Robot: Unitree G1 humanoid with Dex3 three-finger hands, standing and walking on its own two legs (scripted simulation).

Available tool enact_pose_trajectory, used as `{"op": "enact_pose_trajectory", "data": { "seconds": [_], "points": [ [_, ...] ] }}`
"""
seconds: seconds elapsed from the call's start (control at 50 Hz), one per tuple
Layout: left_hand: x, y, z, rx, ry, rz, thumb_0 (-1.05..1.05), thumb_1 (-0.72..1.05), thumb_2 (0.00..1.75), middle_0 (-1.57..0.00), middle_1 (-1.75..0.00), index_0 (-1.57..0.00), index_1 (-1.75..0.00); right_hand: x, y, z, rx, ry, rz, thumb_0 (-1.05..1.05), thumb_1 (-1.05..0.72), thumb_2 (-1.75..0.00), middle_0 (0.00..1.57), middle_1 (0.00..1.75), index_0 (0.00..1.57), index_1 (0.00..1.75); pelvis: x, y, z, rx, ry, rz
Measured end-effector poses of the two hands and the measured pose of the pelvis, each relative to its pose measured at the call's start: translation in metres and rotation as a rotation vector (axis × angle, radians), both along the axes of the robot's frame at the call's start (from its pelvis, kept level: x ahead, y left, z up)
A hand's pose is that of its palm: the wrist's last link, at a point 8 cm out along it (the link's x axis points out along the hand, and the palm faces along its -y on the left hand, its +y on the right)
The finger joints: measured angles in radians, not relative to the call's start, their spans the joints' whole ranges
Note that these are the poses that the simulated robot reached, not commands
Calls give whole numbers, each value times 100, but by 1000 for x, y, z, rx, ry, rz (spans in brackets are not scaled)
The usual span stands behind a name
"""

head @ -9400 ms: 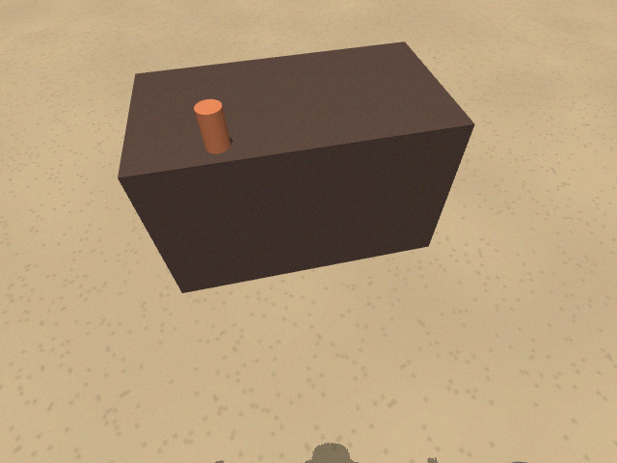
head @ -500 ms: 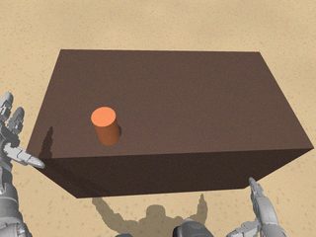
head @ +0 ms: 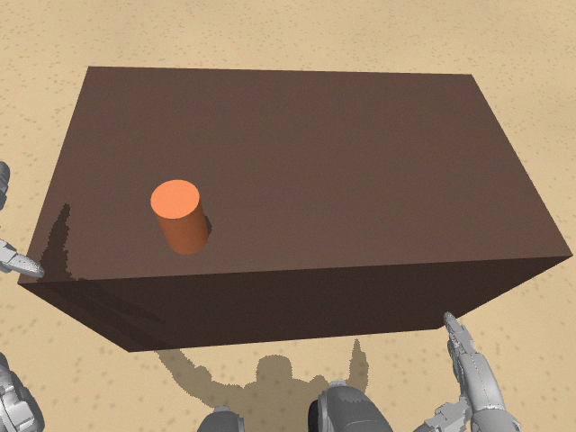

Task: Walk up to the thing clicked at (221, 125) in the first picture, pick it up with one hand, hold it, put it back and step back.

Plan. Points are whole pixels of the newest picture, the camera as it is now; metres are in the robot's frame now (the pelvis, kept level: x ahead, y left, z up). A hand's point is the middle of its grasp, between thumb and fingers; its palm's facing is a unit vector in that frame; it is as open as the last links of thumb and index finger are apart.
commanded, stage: go down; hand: left
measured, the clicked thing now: (182, 219) +0.45 +0.16 -0.06
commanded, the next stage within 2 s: approach in 1.54 s
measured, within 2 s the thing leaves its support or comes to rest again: neither
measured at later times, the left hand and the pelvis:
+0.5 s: hand (12, 199) +0.41 +0.34 +0.07, palm faces +0.12 -0.99 +0.02, open 17.6 cm; pelvis -0.01 +0.00 -0.01, yaw +0 degrees
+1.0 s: hand (13, 207) +0.40 +0.34 +0.06, palm faces +0.11 -0.99 +0.02, open 17.6 cm; pelvis +0.00 +0.00 -0.02, yaw +0 degrees
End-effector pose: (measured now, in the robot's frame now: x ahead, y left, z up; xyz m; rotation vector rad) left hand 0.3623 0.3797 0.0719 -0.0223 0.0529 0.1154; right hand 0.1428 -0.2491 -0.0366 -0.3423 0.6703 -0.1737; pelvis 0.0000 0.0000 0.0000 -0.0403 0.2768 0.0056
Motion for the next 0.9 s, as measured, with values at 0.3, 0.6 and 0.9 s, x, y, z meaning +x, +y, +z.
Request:
{"op": "enact_pose_trajectory", "data": {
  "seconds": [0.3, 0.6, 0.9],
  "points": [
    [13, 7, -3, 0, 5, -3, -2, -60, 8, -6, -5, -6, -6, -4, 4, 0, -9, -18, 16, -1, 53, -6, 5, 5, 6, 5, -4, 1, -8, -6, 26, -3],
    [24, 16, -6, 0, 7, 9, -2, -60, 9, -6, -5, -6, -6, -8, 1, -5, -25, -7, 18, -1, 53, -6, 5, 5, 6, 5, -6, -1, -16, -10, 59, -3],
    [22, 12, -9, 0, 16, -10, -2, -59, 9, -6, -6, -6, -7, -5, 0, 2, -36, -36, 17, -1, 52, -6, 5, 5, 6, 5, -4, 0, -16, -11, 59, -2]
  ]
}}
